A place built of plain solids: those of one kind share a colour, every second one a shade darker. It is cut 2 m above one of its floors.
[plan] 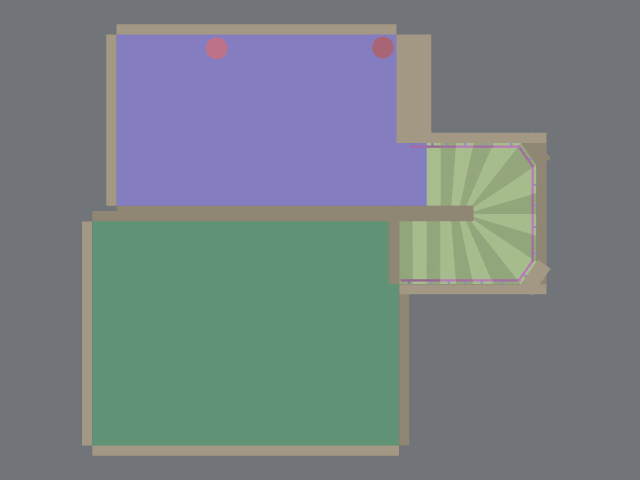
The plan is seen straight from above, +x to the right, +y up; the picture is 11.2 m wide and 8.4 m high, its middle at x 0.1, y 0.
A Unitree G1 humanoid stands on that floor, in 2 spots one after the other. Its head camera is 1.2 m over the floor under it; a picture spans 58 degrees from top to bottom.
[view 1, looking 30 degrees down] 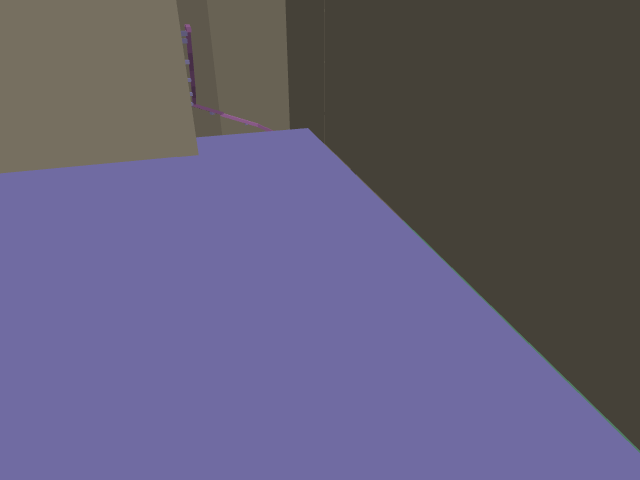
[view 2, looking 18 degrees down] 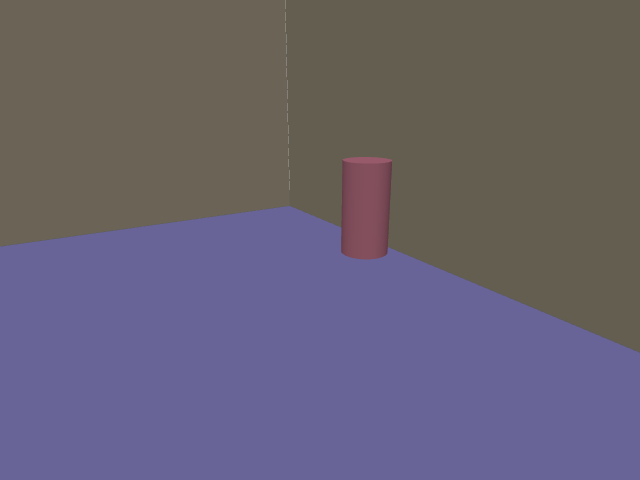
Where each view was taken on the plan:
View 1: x -2.21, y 1.75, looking -17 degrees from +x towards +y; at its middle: floor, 2.40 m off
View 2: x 0.97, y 1.25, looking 148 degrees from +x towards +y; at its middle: floor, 3.88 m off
